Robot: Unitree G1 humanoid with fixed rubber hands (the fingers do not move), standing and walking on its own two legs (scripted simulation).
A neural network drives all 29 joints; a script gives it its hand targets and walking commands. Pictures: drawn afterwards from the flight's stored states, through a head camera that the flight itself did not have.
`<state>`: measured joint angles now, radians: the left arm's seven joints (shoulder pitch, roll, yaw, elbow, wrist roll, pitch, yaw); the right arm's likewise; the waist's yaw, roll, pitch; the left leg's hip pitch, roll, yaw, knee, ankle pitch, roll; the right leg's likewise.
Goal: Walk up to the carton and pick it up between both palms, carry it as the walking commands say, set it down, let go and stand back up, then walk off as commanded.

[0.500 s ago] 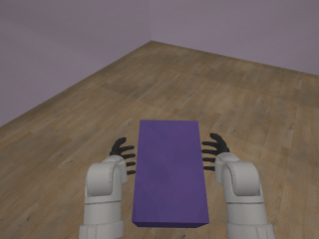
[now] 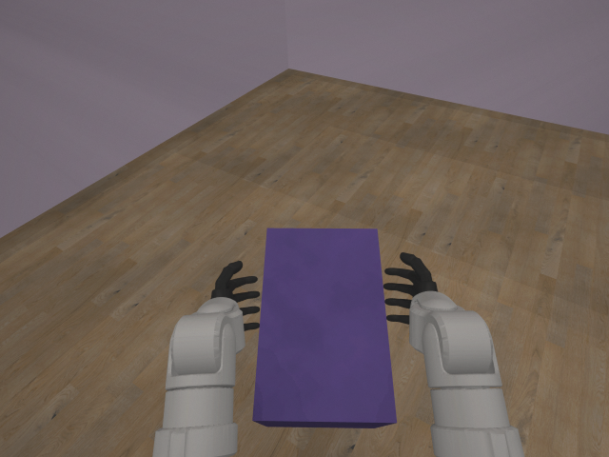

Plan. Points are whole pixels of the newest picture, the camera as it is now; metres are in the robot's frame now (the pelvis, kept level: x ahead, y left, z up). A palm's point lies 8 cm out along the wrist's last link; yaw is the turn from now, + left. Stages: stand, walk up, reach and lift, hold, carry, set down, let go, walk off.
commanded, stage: carry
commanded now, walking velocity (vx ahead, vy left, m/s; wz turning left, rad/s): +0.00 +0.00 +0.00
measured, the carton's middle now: (321, 329) +0.32 +0.01 -0.02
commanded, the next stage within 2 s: hold in 1.32 s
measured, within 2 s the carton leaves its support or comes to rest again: neither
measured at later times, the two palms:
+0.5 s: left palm (224, 316) +0.29 +0.13 +0.07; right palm (422, 305) +0.30 -0.12 +0.08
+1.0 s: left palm (224, 318) +0.29 +0.13 +0.07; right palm (421, 304) +0.30 -0.12 +0.08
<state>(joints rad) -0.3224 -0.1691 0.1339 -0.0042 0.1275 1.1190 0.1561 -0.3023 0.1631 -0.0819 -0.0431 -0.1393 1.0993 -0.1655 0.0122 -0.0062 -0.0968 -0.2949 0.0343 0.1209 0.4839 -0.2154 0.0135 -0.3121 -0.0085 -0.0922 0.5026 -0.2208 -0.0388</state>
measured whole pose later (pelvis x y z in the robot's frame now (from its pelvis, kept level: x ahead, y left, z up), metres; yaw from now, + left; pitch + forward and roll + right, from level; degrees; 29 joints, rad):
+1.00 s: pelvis +0.00 +0.00 +0.00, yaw +0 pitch +2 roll +1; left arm -0.30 -0.16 0.13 0.05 0.12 1.04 0.15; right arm -0.30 0.16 -0.08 0.02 -0.14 1.00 -0.16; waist 0.01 -0.01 -0.11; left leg -0.29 0.03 0.12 0.48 -0.22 0.01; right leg -0.31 -0.01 -0.09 0.50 -0.22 -0.04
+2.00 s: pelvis -0.01 +0.03 +0.00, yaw +1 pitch -6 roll +0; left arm -0.40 -0.20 0.23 0.46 0.32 0.74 0.07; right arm -0.43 0.21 -0.34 0.48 -0.37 0.66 -0.03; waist 0.04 -0.01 -0.02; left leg -0.16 -0.06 -0.03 0.48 -0.21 0.03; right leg -0.16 0.01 0.00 0.48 -0.21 -0.01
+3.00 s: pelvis -0.05 +0.01 -0.06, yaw +1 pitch +23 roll +1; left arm -0.57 -0.18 0.41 0.67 0.29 0.13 0.11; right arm -0.57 0.25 -0.40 0.63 -0.34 0.11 -0.19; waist 0.02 -0.03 -0.02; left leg -1.01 -0.06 -0.01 0.90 -0.28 0.02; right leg -1.03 0.02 0.01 0.93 -0.29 -0.03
